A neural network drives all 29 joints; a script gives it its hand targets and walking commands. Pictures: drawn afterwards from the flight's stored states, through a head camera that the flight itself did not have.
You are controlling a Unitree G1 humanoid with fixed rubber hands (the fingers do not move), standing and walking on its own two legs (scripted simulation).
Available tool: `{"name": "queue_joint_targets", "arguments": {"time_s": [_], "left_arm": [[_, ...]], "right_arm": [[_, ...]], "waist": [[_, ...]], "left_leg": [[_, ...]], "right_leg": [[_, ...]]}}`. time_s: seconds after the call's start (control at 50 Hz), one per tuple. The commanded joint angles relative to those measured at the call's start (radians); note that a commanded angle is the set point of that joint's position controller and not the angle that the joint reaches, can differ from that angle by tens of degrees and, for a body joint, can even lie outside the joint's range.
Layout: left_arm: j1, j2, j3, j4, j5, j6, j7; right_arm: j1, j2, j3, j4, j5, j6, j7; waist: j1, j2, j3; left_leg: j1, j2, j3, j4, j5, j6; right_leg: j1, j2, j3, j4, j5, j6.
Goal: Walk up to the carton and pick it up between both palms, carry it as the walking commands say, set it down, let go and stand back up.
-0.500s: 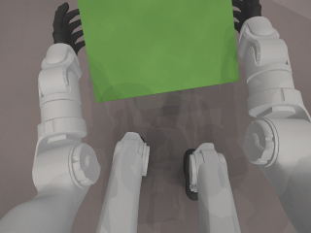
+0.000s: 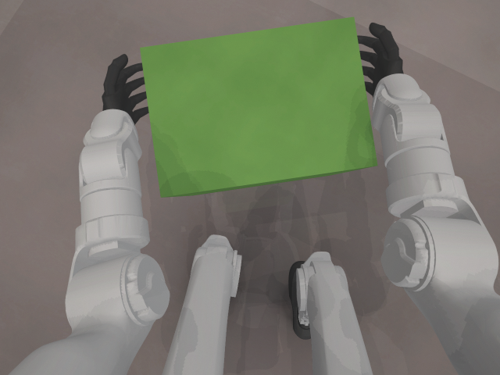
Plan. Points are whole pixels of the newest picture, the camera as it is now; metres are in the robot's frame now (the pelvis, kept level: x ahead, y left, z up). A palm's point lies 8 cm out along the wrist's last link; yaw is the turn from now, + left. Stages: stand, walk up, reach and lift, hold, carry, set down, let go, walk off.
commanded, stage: reach and lift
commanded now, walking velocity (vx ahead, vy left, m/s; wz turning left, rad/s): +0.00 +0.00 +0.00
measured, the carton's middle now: (255, 125) +0.49 +0.07 -0.16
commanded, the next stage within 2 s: none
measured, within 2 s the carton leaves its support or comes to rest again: neither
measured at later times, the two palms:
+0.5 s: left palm (97, 106) +0.43 +0.25 +0.01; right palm (422, 68) +0.52 -0.11 +0.01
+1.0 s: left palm (61, 102) +0.41 +0.24 +0.08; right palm (474, 58) +0.50 -0.12 +0.08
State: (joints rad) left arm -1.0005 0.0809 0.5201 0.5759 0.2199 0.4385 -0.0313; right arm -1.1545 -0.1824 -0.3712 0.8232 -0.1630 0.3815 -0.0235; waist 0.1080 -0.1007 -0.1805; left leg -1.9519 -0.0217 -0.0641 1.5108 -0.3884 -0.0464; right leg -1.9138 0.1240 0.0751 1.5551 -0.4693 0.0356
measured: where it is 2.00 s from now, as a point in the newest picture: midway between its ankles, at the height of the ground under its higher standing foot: (258, 302)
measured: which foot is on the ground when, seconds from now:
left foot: down 0.00-1.00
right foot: down 0.00-1.00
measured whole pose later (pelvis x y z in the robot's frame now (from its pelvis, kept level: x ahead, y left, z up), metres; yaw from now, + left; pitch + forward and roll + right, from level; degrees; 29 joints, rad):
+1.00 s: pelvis +0.04 +0.00 +0.13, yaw +0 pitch +36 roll +0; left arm -0.68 -0.03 0.52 0.48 0.28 0.43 -0.09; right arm -0.83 -0.07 -0.39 0.75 -0.25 0.36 0.02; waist 0.12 -0.08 -0.21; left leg -1.36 -0.02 -0.06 1.03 -0.30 -0.04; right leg -1.34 0.11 0.11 1.07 -0.36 0.01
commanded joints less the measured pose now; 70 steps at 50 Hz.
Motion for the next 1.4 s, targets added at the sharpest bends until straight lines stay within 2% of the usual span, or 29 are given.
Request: {"name": "queue_joint_targets", "arguments": {"time_s": [0.0,0.08,0.12,0.16,0.2,0.24,0.26,0.28,0.38,0.4,0.44,0.46,0.66,0.72,0.8,0.84,0.86,0.9,0.96,0.98,1.04,1.06,1.14,1.16,1.2,1.28,1.3,1.32,1.38], "left_arm": [[-0.713,-0.785,-0.491,-0.078,-0.239,-0.045,-0.294],[-0.616,-0.815,-0.487,-0.028,-0.21,-0.034,-0.297],[-0.591,-0.765,-0.484,-0.068,-0.203,-0.046,-0.3],[-0.536,-0.797,-0.498,-0.039,-0.22,-0.046,-0.293],[-0.549,-0.81,-0.525,-0.073,-0.215,-0.048,-0.303],[-0.522,-0.82,-0.496,0.008,-0.199,-0.039,-0.305],[-0.54,-0.837,-0.47,-0.019,-0.186,-0.038,-0.308],[-0.52,-0.837,-0.503,-0.036,-0.222,-0.039,-0.309],[-0.582,-0.87,-0.549,-0.176,-0.239,-0.06,-0.307],[-0.546,-0.811,-0.457,-0.014,-0.2,-0.052,-0.313],[-0.564,-0.833,-0.563,-0.166,-0.244,-0.054,-0.317],[-0.522,-0.795,-0.459,-0.021,-0.17,-0.037,-0.32],[-0.41,-0.839,-0.486,-0.049,-0.176,-0.057,-0.335],[-0.332,-0.839,-0.48,-0.007,-0.13,-0.044,-0.331],[-0.328,-0.857,-0.503,-0.06,-0.124,-0.039,-0.344],[-0.409,-0.87,-0.499,-0.087,-0.173,-0.045,-0.351],[-0.354,-0.886,-0.503,-0.084,-0.152,-0.039,-0.351],[-0.369,-0.852,-0.536,-0.137,-0.166,-0.045,-0.35],[-0.229,-0.878,-0.495,-0.045,-0.128,-0.032,-0.34],[-0.293,-0.848,-0.5,-0.112,-0.142,-0.045,-0.337],[-0.276,-0.932,-0.54,-0.095,-0.156,-0.044,-0.355],[-0.189,-0.942,-0.539,-0.077,-0.159,-0.053,-0.349],[-0.156,-0.97,-0.568,-0.131,-0.148,-0.042,-0.346],[-0.181,-0.941,-0.584,-0.161,-0.155,-0.047,-0.347],[-0.087,-0.945,-0.56,-0.102,-0.134,-0.034,-0.341],[-0.029,-0.948,-0.583,-0.124,-0.131,-0.058,-0.341],[-0.145,-0.899,-0.559,-0.145,-0.158,-0.064,-0.337],[-0.06,-0.962,-0.623,-0.19,-0.163,-0.067,-0.327],[0.004,-0.934,-0.588,-0.154,-0.138,-0.054,-0.333]], "right_arm": [[-0.582,0.974,0.361,-0.117,0.169,-0.037,0.323],[-0.41,0.998,0.355,-0.008,0.127,-0.023,0.339],[-0.4,1.026,0.382,-0.028,0.137,-0.028,0.341],[-0.422,0.988,0.386,-0.071,0.156,-0.042,0.332],[-0.472,1.003,0.445,-0.147,0.182,-0.045,0.349],[-0.437,0.972,0.358,-0.008,0.128,-0.031,0.343],[-0.407,1.008,0.351,-0.04,0.117,-0.036,0.34],[-0.405,0.978,0.385,-0.089,0.138,-0.044,0.338],[-0.397,1.034,0.397,-0.169,0.144,-0.053,0.339],[-0.348,0.993,0.338,0.017,0.102,-0.044,0.346],[-0.353,1.092,0.442,-0.157,0.182,-0.04,0.352],[-0.343,1.036,0.336,-0.008,0.114,-0.028,0.343],[-0.271,1.098,0.422,-0.068,0.107,-0.056,0.35],[-0.218,1.031,0.339,-0.044,0.088,-0.053,0.356],[-0.244,1.075,0.412,-0.091,0.086,-0.039,0.372],[-0.215,1.078,0.379,-0.072,0.068,-0.036,0.373],[-0.245,1.112,0.423,-0.118,0.096,-0.036,0.382],[-0.151,1.124,0.38,-0.041,0.073,-0.03,0.379],[-0.08,1.098,0.355,-0.012,0.051,-0.037,0.37],[-0.092,1.13,0.399,-0.058,0.056,-0.039,0.385],[-0.103,1.078,0.404,-0.092,0.071,-0.061,0.397],[-0.101,1.103,0.435,-0.127,0.093,-0.064,0.39],[-0.034,1.106,0.452,-0.14,0.081,-0.048,0.389],[0.035,1.123,0.438,-0.136,0.062,-0.047,0.395],[0.065,1.133,0.449,-0.117,0.077,-0.053,0.398],[0.08,1.096,0.436,-0.127,0.057,-0.069,0.385],[0.063,1.071,0.413,-0.11,0.042,-0.073,0.386],[-0.021,1.129,0.527,-0.28,0.115,-0.082,0.386],[0.134,1.109,0.458,-0.175,0.052,-0.05,0.384]], "waist": [[0.04,0.009,-1.047],[0.037,0.038,-0.962],[0.104,-0.009,-1.026],[0.05,-0.009,-0.979],[0.096,0.023,-0.983],[0.027,-0.051,-0.851],[0.107,0.01,-0.938],[0.04,-0.061,-0.968],[0.035,-0.027,-1.074],[0.043,0.0,-0.892],[0.064,-0.026,-1.08],[0.077,0.056,-0.863],[0.063,-0.042,-0.833],[0.055,0.08,-0.791],[0.098,0.015,-0.803],[0.044,-0.051,-0.752],[0.095,-0.04,-0.826],[0.028,-0.011,-0.791],[0.051,0.038,-0.671],[0.069,-0.044,-0.769],[0.072,0.074,-0.811],[0.027,-0.019,-0.773],[0.063,0.011,-0.789],[0.004,0.043,-0.784],[0.073,0.072,-0.737],[0.067,0.039,-0.642],[-0.001,0.022,-0.604],[0.074,0.042,-0.727],[0.018,-0.027,-0.633]], "left_leg": [[0.742,-0.067,0.159,-0.107,0.267,0.032],[0.788,-0.064,0.162,-0.121,0.369,0.017],[0.764,-0.083,0.175,-0.166,0.359,0.009],[0.803,-0.072,0.16,-0.16,0.389,0.029],[0.863,-0.071,0.141,-0.214,0.32,0.027],[0.81,-0.063,0.138,-0.236,0.259,0.022],[0.794,-0.079,0.158,-0.233,0.29,0.013],[0.842,-0.076,0.146,-0.237,0.325,0.013],[0.928,-0.072,0.155,-0.255,0.4,0.012],[0.822,-0.069,0.144,-0.267,0.334,0.021],[0.996,-0.072,0.132,-0.29,0.399,0.03],[0.865,-0.065,0.141,-0.295,0.269,0.026],[0.89,-0.076,0.152,-0.365,0.344,0.036],[1.025,-0.075,0.143,-0.433,0.343,0.028],[1.007,-0.08,0.143,-0.471,0.255,0.042],[1.035,-0.064,0.124,-0.48,0.307,0.04],[1.096,-0.075,0.136,-0.499,0.326,0.033],[1.15,-0.069,0.116,-0.515,0.305,0.035],[1.111,-0.064,0.117,-0.562,0.288,0.048],[1.181,-0.069,0.11,-0.585,0.29,0.034],[1.213,-0.074,0.121,-0.574,0.486,0.028],[1.276,-0.06,0.101,-0.572,0.484,0.051],[1.321,-0.066,0.117,-0.628,0.463,0.032],[1.328,-0.068,0.115,-0.665,0.499,0.019],[1.321,-0.065,0.1,-0.683,0.446,0.026],[1.359,-0.064,0.093,-0.726,0.564,0.04],[1.371,-0.048,0.072,-0.726,0.431,0.04],[1.488,-0.057,0.091,-0.758,0.466,0.038],[1.483,-0.045,0.082,-0.794,0.482,0.031]], "right_leg": [[0.417,0.055,-0.134,-0.19,0.152,-0.026],[0.376,0.042,-0.114,-0.225,0.225,-0.038],[0.495,0.052,-0.12,-0.214,0.274,-0.027],[0.485,0.036,-0.129,-0.237,0.261,-0.024],[0.43,0.047,-0.128,-0.271,0.171,-0.02],[0.452,0.038,-0.137,-0.296,0.134,-0.026],[0.525,0.041,-0.104,-0.293,0.175,-0.034],[0.583,0.047,-0.139,-0.299,0.217,-0.019],[0.681,0.043,-0.109,-0.358,0.308,-0.031],[0.576,0.028,-0.091,-0.339,0.254,-0.032],[0.666,0.044,-0.105,-0.372,0.299,-0.022],[0.568,0.027,-0.066,-0.374,0.209,-0.036],[0.747,0.04,-0.065,-0.456,0.299,-0.02],[0.684,0.032,-0.061,-0.53,0.255,-0.033],[0.777,0.026,-0.073,-0.548,0.168,-0.026],[0.789,0.026,-0.08,-0.571,0.237,-0.026],[0.82,0.036,-0.079,-0.58,0.235,-0.018],[0.821,0.033,-0.069,-0.601,0.25,-0.043],[0.871,0.009,-0.061,-0.626,0.231,-0.047],[0.888,0.035,-0.061,-0.663,0.224,-0.038],[0.938,0.009,-0.042,-0.672,0.4,-0.036],[0.891,0.019,-0.054,-0.677,0.37,-0.026],[1.018,0.018,-0.063,-0.719,0.374,-0.028],[1.009,0.041,-0.06,-0.741,0.431,-0.037],[1.072,0.013,-0.028,-0.763,0.399,-0.036],[1.104,-0.017,-0.029,-0.817,0.499,-0.041],[1.012,0.009,-0.034,-0.82,0.358,-0.044],[1.104,0.023,-0.049,-0.834,0.368,-0.035],[1.101,0.026,-0.061,-0.85,0.416,-0.03]]}}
